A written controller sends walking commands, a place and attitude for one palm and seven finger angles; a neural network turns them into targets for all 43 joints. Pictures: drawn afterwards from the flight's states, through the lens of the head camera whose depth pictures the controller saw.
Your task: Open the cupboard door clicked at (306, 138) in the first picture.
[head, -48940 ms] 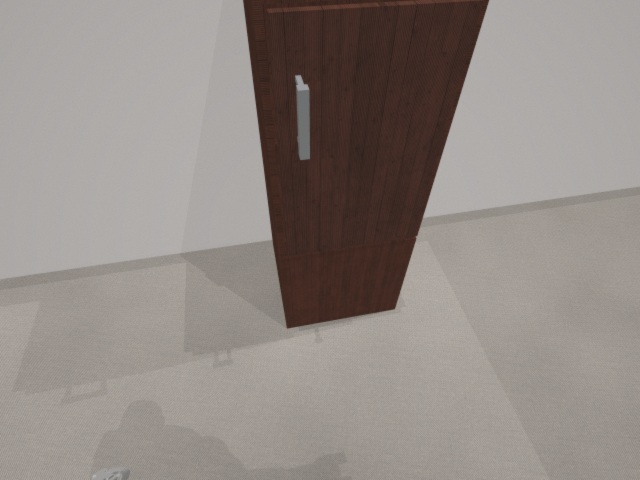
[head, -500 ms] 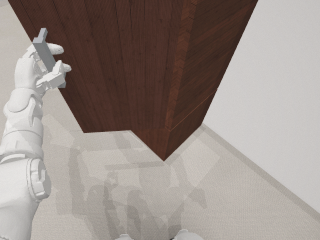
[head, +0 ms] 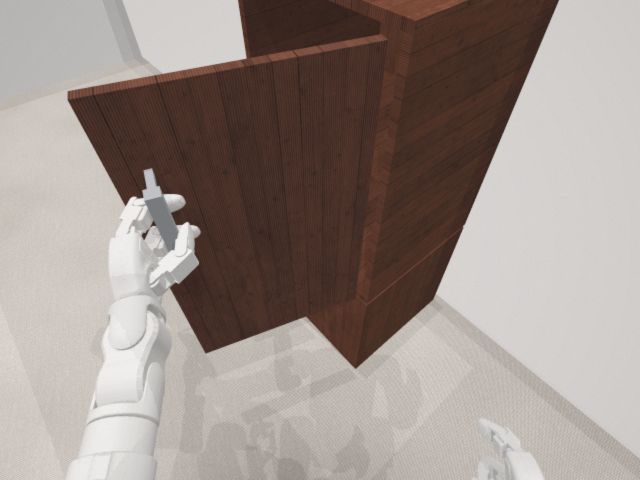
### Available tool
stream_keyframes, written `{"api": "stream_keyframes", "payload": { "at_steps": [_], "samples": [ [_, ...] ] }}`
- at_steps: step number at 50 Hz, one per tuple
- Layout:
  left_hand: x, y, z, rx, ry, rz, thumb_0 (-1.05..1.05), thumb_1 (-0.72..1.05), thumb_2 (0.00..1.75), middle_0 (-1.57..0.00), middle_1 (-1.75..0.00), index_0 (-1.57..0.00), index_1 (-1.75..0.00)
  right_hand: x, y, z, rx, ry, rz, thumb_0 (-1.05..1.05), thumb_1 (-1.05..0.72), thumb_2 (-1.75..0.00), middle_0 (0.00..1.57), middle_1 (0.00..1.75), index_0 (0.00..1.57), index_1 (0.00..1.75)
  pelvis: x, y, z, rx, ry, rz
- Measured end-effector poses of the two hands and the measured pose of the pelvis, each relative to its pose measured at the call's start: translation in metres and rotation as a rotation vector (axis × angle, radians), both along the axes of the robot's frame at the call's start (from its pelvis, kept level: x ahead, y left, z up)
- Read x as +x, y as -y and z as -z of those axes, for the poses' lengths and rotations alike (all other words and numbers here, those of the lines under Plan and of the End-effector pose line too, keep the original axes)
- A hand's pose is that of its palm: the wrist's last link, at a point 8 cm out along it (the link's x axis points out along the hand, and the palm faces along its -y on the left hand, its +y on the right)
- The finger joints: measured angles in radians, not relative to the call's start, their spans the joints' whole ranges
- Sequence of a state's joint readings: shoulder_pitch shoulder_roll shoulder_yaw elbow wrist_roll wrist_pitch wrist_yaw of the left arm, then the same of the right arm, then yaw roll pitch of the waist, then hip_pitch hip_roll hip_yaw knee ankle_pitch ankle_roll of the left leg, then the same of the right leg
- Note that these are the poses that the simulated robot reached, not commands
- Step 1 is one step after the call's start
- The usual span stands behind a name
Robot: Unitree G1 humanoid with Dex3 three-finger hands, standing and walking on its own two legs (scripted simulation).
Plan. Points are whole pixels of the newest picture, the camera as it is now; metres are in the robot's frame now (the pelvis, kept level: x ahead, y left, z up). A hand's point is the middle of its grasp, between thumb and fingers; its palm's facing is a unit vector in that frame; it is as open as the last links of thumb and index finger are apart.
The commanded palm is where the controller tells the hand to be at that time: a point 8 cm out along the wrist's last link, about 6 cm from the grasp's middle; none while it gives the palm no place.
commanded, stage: pull the door open along its arc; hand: left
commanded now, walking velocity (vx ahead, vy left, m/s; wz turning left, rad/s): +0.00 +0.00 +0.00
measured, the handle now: (168, 223) +0.41 +0.22 +0.11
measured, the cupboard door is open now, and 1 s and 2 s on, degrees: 72 100 100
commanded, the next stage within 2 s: open thumb and fingers to let go in 0.48 s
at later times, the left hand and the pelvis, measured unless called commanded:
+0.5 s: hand (266, 322) +0.27 +0.07 +0.11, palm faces +0.42 -0.91 +0.00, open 5.9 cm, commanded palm +0.20 +0.10 +0.10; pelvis +0.00 -0.03 +0.00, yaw +4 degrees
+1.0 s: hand (273, 327) +0.26 +0.06 +0.11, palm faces +0.42 -0.91 -0.01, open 10.4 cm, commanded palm +0.21 +0.11 +0.10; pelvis -0.02 -0.03 +0.01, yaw +4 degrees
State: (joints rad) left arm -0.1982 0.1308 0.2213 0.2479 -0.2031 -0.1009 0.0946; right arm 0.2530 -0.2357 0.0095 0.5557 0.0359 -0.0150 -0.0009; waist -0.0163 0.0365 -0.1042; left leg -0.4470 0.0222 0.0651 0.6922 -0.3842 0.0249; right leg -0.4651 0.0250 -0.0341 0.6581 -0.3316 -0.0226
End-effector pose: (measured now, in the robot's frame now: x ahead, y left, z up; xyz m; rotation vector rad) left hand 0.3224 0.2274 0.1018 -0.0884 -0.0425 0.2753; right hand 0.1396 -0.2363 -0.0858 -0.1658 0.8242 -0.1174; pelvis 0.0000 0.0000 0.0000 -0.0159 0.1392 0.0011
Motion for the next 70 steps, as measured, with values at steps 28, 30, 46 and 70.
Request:
{"api": "stream_keyframes", "payload": {
  "at_steps": [28,30,46,70],
  "samples": [
    [-0.105,0.124,-0.008,0.082,-0.077,-0.12,0.01,0.72,0.77,-0.33,-1.33,-0.35,-1.34,0.029,-0.002,-0.003,0.037,0.029,-0.117,0.01,-0.9,-0.9,0.2,0.3,0.2,0.3,-0.006,0.031,-0.004,0.019,0.141,-0.06],
    [-0.106,0.127,-0.008,0.083,-0.077,-0.122,0.01,0.72,0.77,-0.33,-1.34,-0.36,-1.34,0.03,-0.001,-0.003,0.037,0.031,-0.118,0.01,-0.9,-0.9,0.2,0.3,0.2,0.3,-0.007,0.032,-0.003,0.018,0.147,-0.063],
    [-0.102,0.123,-0.006,0.081,-0.085,-0.17,0.01,0.26,0.62,-0.35,-1.29,-0.38,-1.28,0.042,-0.01,-0.013,0.036,0.068,-0.157,0.01,-0.9,-0.9,0.2,0.3,0.2,0.3,-0.015,0.035,-0.005,0.02,0.15,-0.073],
    [-0.098,0.119,-0.007,0.073,-0.086,-0.118,-0.01,-0.49,0.3,-0.27,-0.7,-0.29,-0.69,0.027,-0.025,-0.01,0.03,0.03,-0.137,0.01,-0.9,-0.9,0.2,0.3,0.2,0.3,-0.021,0.018,-0.003,0.01,0.152,-0.059]
  ]
}}
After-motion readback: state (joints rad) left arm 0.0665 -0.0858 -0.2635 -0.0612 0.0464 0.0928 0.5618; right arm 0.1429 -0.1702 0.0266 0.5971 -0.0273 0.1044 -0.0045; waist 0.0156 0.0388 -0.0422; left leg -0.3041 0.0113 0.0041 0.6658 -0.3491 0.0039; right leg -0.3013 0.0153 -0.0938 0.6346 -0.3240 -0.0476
